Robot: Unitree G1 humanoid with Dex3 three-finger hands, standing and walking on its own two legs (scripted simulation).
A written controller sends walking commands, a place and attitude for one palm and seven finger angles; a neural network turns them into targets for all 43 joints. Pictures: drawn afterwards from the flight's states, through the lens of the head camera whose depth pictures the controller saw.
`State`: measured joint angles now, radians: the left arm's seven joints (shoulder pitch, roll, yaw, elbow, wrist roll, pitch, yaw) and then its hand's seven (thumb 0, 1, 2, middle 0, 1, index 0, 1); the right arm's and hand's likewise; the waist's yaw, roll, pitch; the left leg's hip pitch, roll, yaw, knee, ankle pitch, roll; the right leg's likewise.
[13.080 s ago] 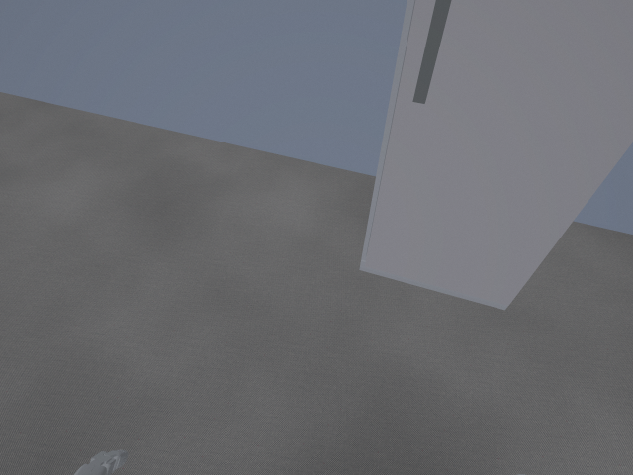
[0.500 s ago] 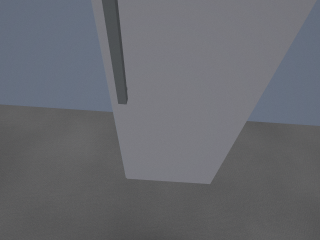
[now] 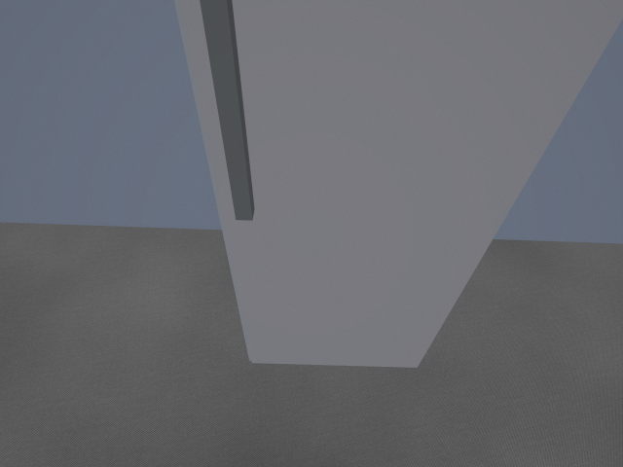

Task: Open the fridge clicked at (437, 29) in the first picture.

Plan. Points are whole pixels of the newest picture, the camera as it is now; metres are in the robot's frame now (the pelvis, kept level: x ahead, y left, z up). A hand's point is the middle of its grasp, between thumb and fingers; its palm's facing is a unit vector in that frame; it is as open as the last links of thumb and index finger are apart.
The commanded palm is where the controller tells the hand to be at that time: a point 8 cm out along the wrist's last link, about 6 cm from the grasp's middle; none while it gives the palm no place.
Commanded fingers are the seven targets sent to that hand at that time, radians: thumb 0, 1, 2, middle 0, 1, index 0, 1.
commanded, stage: look again from close up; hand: left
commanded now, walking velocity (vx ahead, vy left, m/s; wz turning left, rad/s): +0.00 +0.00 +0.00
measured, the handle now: (232, 84) +0.50 +0.14 +0.25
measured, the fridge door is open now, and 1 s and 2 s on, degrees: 0 0 0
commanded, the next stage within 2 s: raise the hand to about handle height in 0.34 s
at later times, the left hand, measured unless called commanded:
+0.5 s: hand out of the picture +0.04 +0.20 -0.15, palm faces +0.14 -0.96 -0.23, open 7.4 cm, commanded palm +0.09 +0.24 -0.05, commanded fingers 0.00 0.81 0.86 -0.21 -0.36 -0.21 -0.36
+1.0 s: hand (120, 449) +0.14 +0.21 +0.03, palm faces +0.24 -0.97 -0.09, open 9.4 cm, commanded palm +0.13 +0.26 +0.04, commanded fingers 0.00 0.22 0.61 -0.25 -0.74 -0.25 -0.74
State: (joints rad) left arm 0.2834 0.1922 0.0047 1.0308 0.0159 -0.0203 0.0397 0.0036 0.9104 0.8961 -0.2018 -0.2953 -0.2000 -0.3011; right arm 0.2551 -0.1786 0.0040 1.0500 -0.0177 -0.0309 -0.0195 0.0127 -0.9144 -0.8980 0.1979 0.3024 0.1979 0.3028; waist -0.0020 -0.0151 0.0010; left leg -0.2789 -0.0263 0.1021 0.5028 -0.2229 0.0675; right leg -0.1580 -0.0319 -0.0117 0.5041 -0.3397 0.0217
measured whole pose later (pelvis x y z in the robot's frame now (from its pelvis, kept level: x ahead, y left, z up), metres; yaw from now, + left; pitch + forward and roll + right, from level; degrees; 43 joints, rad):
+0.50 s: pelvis -0.01 +0.00 +0.00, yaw +1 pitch -1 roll +0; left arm 0.39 0.22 0.04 0.71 -0.05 0.07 0.04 0.01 0.91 0.89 -0.20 -0.30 -0.20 -0.30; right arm 0.25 -0.21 0.01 0.97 0.02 -0.07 -0.03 0.01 -0.90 -0.90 0.20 0.30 0.20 0.30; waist 0.01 -0.03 0.03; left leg -0.27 -0.03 0.09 0.47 -0.19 0.06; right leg -0.15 -0.03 -0.02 0.49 -0.32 0.01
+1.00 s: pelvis -0.02 -0.05 -0.04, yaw +5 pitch +5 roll -2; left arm 0.46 0.29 0.32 0.02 -0.36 -0.45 -0.32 0.02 0.45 0.70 -0.24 -0.59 -0.24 -0.59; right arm 0.25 -0.29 -0.02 0.60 0.04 -0.27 -0.10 0.01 -0.90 -0.90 0.20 0.30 0.20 0.30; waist 0.05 0.01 -0.08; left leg -0.63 0.03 -0.03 0.90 -0.36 -0.01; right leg -0.48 0.05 -0.13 0.86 -0.48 -0.07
